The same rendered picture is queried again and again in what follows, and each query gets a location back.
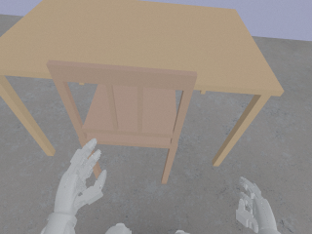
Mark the robot left hand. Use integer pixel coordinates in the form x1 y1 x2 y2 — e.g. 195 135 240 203
54 138 107 216

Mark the chair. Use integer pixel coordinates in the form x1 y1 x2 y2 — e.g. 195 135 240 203
46 59 198 184

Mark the robot right hand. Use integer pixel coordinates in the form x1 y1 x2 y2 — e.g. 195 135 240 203
235 176 277 234

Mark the robot left forearm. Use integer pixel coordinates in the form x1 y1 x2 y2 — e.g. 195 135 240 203
40 212 77 234

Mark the table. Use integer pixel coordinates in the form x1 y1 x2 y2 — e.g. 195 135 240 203
0 0 284 167

